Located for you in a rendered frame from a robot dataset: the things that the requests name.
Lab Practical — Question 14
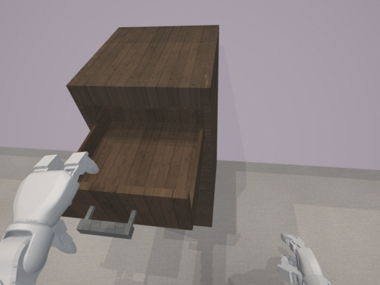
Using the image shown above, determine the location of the handle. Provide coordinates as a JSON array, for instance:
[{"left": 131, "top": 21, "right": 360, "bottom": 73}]
[{"left": 76, "top": 206, "right": 137, "bottom": 239}]

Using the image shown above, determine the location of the drawer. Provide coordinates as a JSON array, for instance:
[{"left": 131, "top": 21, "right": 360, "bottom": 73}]
[{"left": 61, "top": 107, "right": 205, "bottom": 230}]

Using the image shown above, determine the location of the robot left forearm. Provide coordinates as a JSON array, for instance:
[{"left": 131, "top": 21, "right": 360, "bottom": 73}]
[{"left": 0, "top": 221, "right": 55, "bottom": 285}]

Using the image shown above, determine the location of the cabinet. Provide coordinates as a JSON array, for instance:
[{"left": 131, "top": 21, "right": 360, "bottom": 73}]
[{"left": 66, "top": 25, "right": 219, "bottom": 227}]

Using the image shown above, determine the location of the robot right hand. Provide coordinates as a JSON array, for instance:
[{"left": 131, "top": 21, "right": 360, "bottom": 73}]
[{"left": 277, "top": 233, "right": 323, "bottom": 285}]

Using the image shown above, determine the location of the robot left hand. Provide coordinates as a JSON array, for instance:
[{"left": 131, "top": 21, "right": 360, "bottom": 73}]
[{"left": 13, "top": 151, "right": 99, "bottom": 254}]

